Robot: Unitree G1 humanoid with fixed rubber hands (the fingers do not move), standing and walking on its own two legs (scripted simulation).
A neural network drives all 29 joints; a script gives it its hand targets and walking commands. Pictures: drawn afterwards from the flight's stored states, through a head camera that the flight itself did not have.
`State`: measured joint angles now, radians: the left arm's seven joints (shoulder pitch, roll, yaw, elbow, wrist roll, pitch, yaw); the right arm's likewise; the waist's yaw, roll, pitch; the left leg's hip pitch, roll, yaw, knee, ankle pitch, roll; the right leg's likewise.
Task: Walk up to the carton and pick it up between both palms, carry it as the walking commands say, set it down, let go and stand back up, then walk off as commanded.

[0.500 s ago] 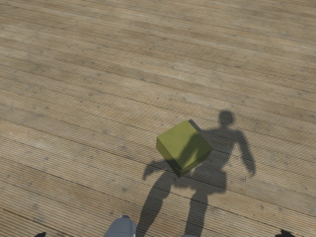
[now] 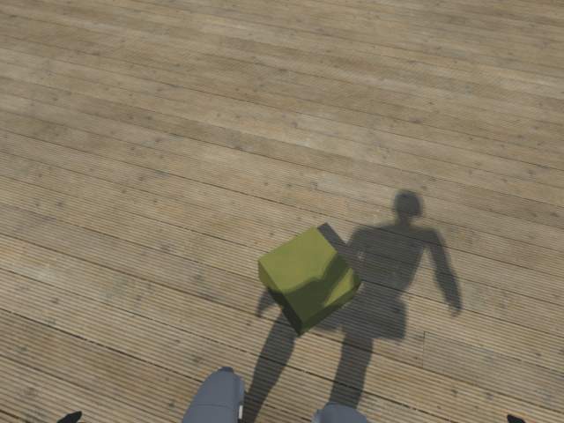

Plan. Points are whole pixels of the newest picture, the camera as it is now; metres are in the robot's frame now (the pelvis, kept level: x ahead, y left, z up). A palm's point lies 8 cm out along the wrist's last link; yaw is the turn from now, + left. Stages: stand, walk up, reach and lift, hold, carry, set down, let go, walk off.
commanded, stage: walk up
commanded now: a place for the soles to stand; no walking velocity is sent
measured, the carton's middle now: (307, 279) +0.61 -0.06 -0.65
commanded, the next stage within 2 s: none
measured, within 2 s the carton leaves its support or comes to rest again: neither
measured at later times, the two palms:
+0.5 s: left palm out of the picture +0.08 +0.23 -0.11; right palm out of the picture +0.12 -0.43 -0.09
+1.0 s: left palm out of the picture +0.10 +0.15 -0.11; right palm out of the picture +0.16 -0.50 -0.10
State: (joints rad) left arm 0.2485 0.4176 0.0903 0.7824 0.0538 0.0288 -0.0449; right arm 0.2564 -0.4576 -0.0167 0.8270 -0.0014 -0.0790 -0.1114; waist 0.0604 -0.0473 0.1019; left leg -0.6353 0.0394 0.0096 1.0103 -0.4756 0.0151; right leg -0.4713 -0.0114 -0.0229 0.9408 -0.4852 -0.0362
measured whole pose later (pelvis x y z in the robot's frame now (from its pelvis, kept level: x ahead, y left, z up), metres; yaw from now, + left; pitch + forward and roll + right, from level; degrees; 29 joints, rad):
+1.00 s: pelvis +0.05 -0.17 -0.02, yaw +4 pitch -1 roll +2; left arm 0.21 0.39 0.11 0.79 0.04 0.03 -0.01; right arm 0.24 -0.47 -0.02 0.83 0.00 -0.06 -0.11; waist 0.03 -0.04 0.14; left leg -0.70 0.03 -0.09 1.28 -0.51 0.03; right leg -0.48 -0.04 -0.08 1.04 -0.55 -0.04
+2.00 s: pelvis +0.04 -0.13 -0.01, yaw +7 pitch +0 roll -1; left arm 0.18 0.39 0.11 0.79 0.02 0.00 -0.02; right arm 0.25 -0.45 -0.02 0.84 0.00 -0.08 -0.05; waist 0.04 -0.01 0.08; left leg -0.56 0.02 -0.07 0.95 -0.39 -0.01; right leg -0.48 -0.07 -0.08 0.95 -0.49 0.01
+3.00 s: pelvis +0.03 -0.15 +0.00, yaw +8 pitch -1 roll +0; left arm 0.18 0.39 0.11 0.79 0.02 -0.01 -0.02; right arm 0.26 -0.44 -0.02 0.83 0.00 -0.08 -0.04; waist 0.04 0.00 0.07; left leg -0.52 0.02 -0.06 0.94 -0.41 0.00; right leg -0.48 -0.06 -0.08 0.94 -0.44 0.00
